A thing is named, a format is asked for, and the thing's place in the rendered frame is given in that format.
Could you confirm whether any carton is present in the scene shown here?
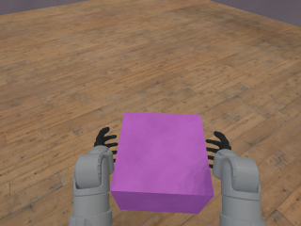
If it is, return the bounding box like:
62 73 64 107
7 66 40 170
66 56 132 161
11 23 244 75
110 112 214 214

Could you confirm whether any right robot forearm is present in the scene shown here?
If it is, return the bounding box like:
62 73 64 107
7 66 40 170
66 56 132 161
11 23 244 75
212 149 267 226

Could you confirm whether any left robot hand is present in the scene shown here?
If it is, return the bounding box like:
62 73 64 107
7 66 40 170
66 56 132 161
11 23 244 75
93 127 119 163

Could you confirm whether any right robot hand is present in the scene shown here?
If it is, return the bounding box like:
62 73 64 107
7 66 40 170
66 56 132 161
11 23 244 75
205 131 231 169

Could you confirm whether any left robot forearm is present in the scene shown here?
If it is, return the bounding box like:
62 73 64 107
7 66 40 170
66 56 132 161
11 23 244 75
69 145 115 226

